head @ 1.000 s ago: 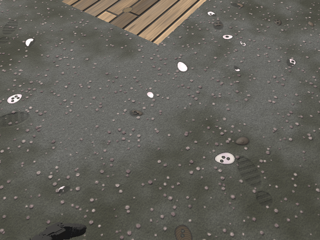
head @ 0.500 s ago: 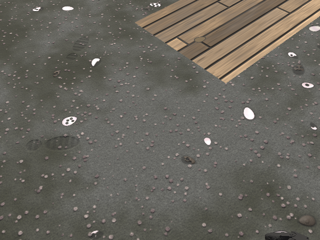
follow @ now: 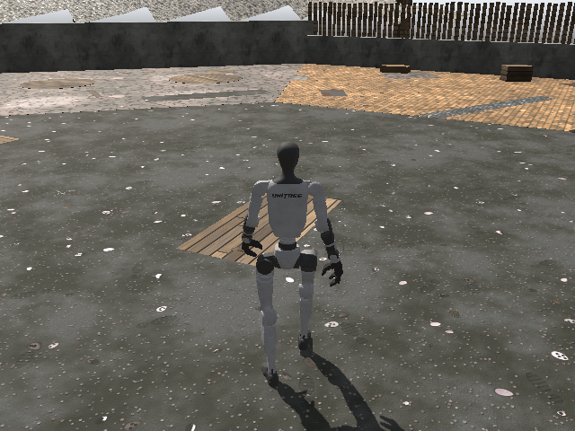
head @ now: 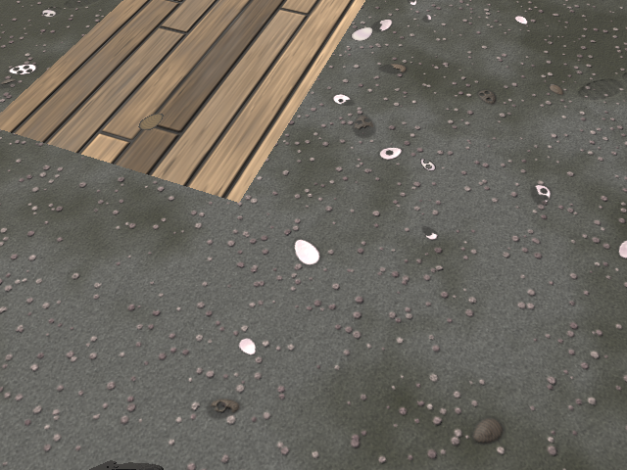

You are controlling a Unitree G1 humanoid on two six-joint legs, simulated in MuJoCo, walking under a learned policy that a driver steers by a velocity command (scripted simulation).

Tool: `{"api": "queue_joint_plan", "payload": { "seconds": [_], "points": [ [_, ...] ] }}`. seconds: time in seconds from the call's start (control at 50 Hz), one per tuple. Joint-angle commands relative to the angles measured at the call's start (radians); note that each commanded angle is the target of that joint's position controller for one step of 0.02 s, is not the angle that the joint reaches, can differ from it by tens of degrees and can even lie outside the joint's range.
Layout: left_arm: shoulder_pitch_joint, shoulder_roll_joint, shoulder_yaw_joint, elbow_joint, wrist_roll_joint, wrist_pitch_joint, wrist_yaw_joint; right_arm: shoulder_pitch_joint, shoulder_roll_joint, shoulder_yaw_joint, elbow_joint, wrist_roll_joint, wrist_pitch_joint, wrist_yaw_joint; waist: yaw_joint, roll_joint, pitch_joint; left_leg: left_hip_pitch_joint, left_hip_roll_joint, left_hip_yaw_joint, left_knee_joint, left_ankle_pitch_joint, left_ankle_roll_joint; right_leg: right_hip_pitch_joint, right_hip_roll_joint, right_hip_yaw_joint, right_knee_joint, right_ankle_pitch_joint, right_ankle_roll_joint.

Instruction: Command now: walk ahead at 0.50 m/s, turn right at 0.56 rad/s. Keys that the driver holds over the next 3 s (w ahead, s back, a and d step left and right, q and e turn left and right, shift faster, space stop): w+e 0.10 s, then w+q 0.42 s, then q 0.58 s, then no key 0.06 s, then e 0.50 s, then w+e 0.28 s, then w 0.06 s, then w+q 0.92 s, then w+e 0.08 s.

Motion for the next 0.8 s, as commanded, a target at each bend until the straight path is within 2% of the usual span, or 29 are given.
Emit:
{"api": "queue_joint_plan", "payload": {
  "seconds": [0.02,0.04,0.06,0.08,0.1,0.12,0.14,0.16,0.18,0.2,0.22,0.24,0.3,0.34,0.38,0.48,0.52,0.54,0.58,0.6,0.62,0.64,0.66,0.68,0.7,0.72,0.74,0.76,0.8],
  "points": [
    [0.018,0.074,0.020,-0.060,0.006,-0.012,0.011,0.004,-0.193,-0.042,-0.033,0.000,0.008,-0.011,0.067,0.126,-0.023,0.002,0.269,-0.038,0.166,1.049,0.112,0.136,0.093,-0.072,-0.049,-0.129,-0.064],
    [0.121,0.094,0.033,-0.032,0.007,-0.019,0.020,0.004,-0.206,-0.044,-0.033,0.000,0.019,-0.012,0.111,0.121,-0.087,-0.011,0.265,-0.027,0.332,1.091,0.109,0.256,0.134,-0.072,-0.083,-0.156,-0.092],
    [0.290,0.128,0.053,0.023,0.015,-0.028,0.034,-0.007,-0.207,-0.042,-0.043,0.001,0.025,-0.011,0.188,0.075,-0.182,-0.129,0.244,-0.009,0.574,0.946,0.081,0.490,0.143,-0.031,-0.157,-0.126,-0.127],
    [0.379,0.238,0.085,0.037,0.024,-0.027,0.052,0.028,-0.124,-0.022,-0.091,0.009,0.022,-0.002,0.192,-0.083,-0.298,-0.458,0.180,-0.014,0.904,0.403,0.038,0.800,-0.114,0.326,-0.189,-0.286,-0.209],
    [0.355,0.321,0.101,0.007,-0.010,-0.019,0.058,-0.014,-0.111,-0.021,-0.165,0.007,0.012,0.013,0.160,-0.205,-0.375,-0.765,-0.026,-0.162,1.177,-0.207,-0.010,0.936,-0.327,0.865,-0.357,-0.215,-0.340],
    [0.358,0.271,0.091,0.021,-0.023,-0.008,0.069,-0.131,-0.154,-0.028,-0.172,0.001,0.008,0.016,0.192,-0.033,-0.269,-0.863,0.040,-0.290,1.180,-0.094,0.006,0.881,-0.299,0.714,-0.387,-0.115,-0.298],
    [0.302,0.205,0.072,0.035,-0.026,-0.013,0.079,-0.123,-0.125,-0.017,-0.163,0.017,-0.003,0.019,0.146,-0.007,-0.153,-0.839,0.087,-0.282,1.104,0.009,0.020,0.737,-0.277,0.552,-0.387,0.010,-0.260],
    [0.258,0.147,0.053,0.039,-0.024,-0.024,0.080,-0.093,-0.113,-0.014,-0.133,0.017,-0.005,0.018,0.096,0.040,-0.089,-0.755,0.118,-0.283,1.001,0.044,0.027,0.606,-0.222,0.444,-0.403,0.147,-0.205],
    [0.209,0.106,0.038,0.044,-0.029,-0.036,0.079,-0.073,-0.105,-0.014,-0.108,-0.001,0.013,0.020,0.055,0.061,-0.056,-0.679,0.136,-0.290,0.938,0.065,0.030,0.523,-0.155,0.341,-0.426,0.210,-0.143],
    [0.205,0.104,0.033,0.045,-0.027,-0.050,0.078,-0.002,-0.089,-0.008,-0.088,-0.010,0.034,0.025,0.031,-0.009,-0.082,-0.599,0.134,-0.288,0.921,0.072,0.025,0.469,-0.166,0.302,-0.448,0.270,-0.150],
    [0.224,0.093,0.029,0.061,-0.027,-0.066,0.073,0.002,-0.093,-0.011,-0.076,-0.013,0.048,0.029,0.029,-0.004,-0.071,-0.577,0.131,-0.288,0.917,0.075,0.025,0.444,-0.155,0.276,-0.462,0.333,-0.145],
    [0.239,0.105,0.031,0.075,-0.030,-0.078,0.071,-0.004,-0.090,-0.014,-0.074,-0.010,0.056,0.035,0.025,-0.007,-0.059,-0.591,0.122,-0.288,0.897,0.094,0.025,0.438,-0.146,0.239,-0.480,0.331,-0.141],
    [0.281,0.123,0.034,0.104,-0.023,-0.089,0.073,-0.095,-0.086,-0.020,-0.082,0.005,0.066,0.045,0.051,0.002,-0.007,-0.713,0.106,-0.313,0.822,0.212,0.031,0.480,-0.121,0.155,-0.533,0.265,-0.083],
    [0.319,0.118,0.031,0.122,-0.024,-0.095,0.074,-0.168,-0.079,-0.019,-0.103,0.007,0.062,0.046,0.077,-0.025,0.029,-0.772,0.091,-0.339,0.743,0.271,0.032,0.508,-0.136,0.125,-0.547,0.301,-0.067],
    [0.319,0.101,0.023,0.129,-0.026,-0.099,0.078,-0.215,-0.080,-0.021,-0.108,0.005,0.057,0.046,0.087,-0.021,0.037,-0.792,0.065,-0.326,0.659,0.338,0.036,0.544,-0.116,0.075,-0.556,0.298,-0.043],
    [0.380,0.088,0.008,0.176,-0.024,-0.103,0.100,-0.349,-0.040,0.002,-0.152,-0.005,0.050,0.060,0.123,-0.024,0.063,-0.777,0.038,-0.217,0.446,0.397,0.059,0.652,-0.139,-0.010,-0.543,0.460,-0.022],
    [0.400,0.098,0.005,0.196,-0.020,-0.099,0.110,-0.375,-0.037,0.007,-0.169,-0.006,0.048,0.064,0.122,-0.029,0.061,-0.748,0.012,-0.173,0.379,0.349,0.086,0.713,-0.156,-0.040,-0.489,0.613,-0.015],
    [0.391,0.108,0.005,0.200,-0.019,-0.095,0.116,-0.354,-0.040,0.006,-0.168,-0.009,0.047,0.062,0.103,-0.036,0.049,-0.700,-0.021,-0.143,0.354,0.309,0.103,0.729,-0.156,-0.061,-0.421,0.799,-0.004],
    [0.369,0.141,0.012,0.201,-0.018,-0.086,0.132,-0.222,-0.059,-0.002,-0.130,-0.017,0.042,0.053,0.048,-0.076,-0.026,-0.559,-0.095,-0.102,0.343,0.226,0.139,0.742,-0.157,-0.080,-0.209,1.109,0.017],
    [0.349,0.157,0.016,0.195,-0.017,-0.080,0.136,-0.101,-0.087,-0.015,-0.096,-0.023,0.034,0.048,-0.001,-0.084,-0.089,-0.432,-0.112,-0.128,0.304,0.233,0.165,0.703,-0.159,-0.079,-0.035,1.089,0.023],
    [0.305,0.167,0.018,0.178,-0.030,-0.078,0.133,0.026,-0.118,-0.031,-0.063,-0.037,0.021,0.041,-0.078,-0.060,-0.153,-0.246,-0.090,-0.183,0.186,0.368,0.204,0.591,-0.130,-0.096,0.207,0.878,0.033],
    [0.309,0.117,0.006,0.135,-0.035,-0.088,0.124,0.077,-0.211,-0.056,-0.058,-0.035,0.018,0.029,-0.073,0.092,-0.250,0.002,0.142,-0.430,0.241,0.762,0.280,0.340,-0.022,-0.116,0.548,0.154,0.055],
    [0.402,0.067,-0.001,0.094,-0.062,-0.086,0.114,0.048,-0.305,-0.081,-0.075,-0.011,0.025,0.027,0.006,0.261,-0.403,0.278,0.407,-0.877,0.254,1.274,0.503,0.004,0.160,0.028,0.881,-0.524,0.090],
    [0.342,0.113,0.003,0.104,-0.026,-0.079,0.113,0.008,-0.268,-0.084,-0.089,0.035,0.037,0.024,-0.014,0.023,-0.389,0.183,0.359,-0.755,0.216,1.190,0.475,-0.017,0.064,0.159,0.864,-0.385,0.081],
    [0.280,0.106,0.001,0.077,-0.033,-0.082,0.109,-0.074,-0.215,-0.068,-0.105,0.036,0.046,0.018,0.009,0.026,-0.232,0.024,0.314,-0.669,0.158,1.051,0.432,-0.038,0.033,0.149,0.797,-0.320,0.083],
    [0.264,0.108,0.004,0.077,-0.024,-0.080,0.109,-0.129,-0.154,-0.052,-0.110,0.031,0.055,0.016,0.048,-0.033,-0.118,-0.117,0.254,-0.607,0.103,0.949,0.374,-0.024,0.005,0.139,0.707,-0.294,0.090],
    [0.253,0.113,0.008,0.072,-0.006,-0.059,0.107,-0.154,-0.126,-0.042,-0.115,0.040,0.061,0.013,0.070,-0.046,-0.067,-0.223,0.203,-0.560,0.061,0.901,0.333,0.018,-0.006,0.134,0.644,-0.276,0.101],
    [0.294,0.094,0.004,0.069,-0.001,-0.034,0.106,-0.152,-0.131,-0.041,-0.113,0.032,0.059,0.013,0.090,0.020,-0.057,-0.297,0.193,-0.536,0.053,0.957,0.341,0.073,-0.009,0.131,0.594,-0.282,0.116],
    [0.302,0.074,0.001,0.063,-0.002,-0.009,0.110,-0.144,-0.157,-0.048,-0.109,0.020,0.048,0.018,0.103,0.026,-0.082,-0.328,0.144,-0.490,0.070,1.015,0.321,0.099,0.001,0.120,0.520,-0.258,0.136]
  ]
}}
Next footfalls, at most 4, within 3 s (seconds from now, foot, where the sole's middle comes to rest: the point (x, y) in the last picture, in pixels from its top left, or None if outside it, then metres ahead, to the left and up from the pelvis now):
0.06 right None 0.19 -0.09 -0.77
0.62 left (293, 451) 0.49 0.04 -0.77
1.22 right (365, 402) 0.59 -0.12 -0.77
1.70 left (287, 453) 0.49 0.05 -0.77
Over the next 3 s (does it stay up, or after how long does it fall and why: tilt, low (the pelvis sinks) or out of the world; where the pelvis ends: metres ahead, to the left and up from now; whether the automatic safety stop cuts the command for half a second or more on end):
stays up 0.98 0.01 0.01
